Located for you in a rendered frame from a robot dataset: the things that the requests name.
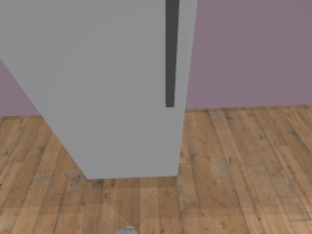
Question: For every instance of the handle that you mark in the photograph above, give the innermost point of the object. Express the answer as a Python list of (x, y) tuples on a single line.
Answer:
[(171, 33)]

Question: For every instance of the fridge door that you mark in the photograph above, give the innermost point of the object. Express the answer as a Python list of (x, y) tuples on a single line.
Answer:
[(96, 72)]

